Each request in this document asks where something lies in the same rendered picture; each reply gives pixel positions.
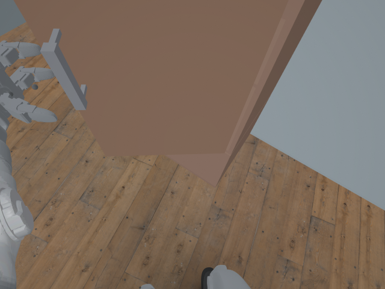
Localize left robot forearm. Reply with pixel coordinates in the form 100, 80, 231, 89
0, 112, 17, 191

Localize robot right shin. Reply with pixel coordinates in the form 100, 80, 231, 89
211, 265, 227, 273

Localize robot left hand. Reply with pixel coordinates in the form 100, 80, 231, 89
0, 40, 58, 123

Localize handle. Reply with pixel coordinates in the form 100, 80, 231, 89
40, 28, 87, 110

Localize cupboard door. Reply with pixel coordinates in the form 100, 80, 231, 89
14, 0, 289, 157

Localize left robot upper arm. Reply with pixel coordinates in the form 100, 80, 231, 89
0, 188, 34, 289

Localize robot right foot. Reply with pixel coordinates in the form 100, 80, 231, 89
201, 267, 213, 289

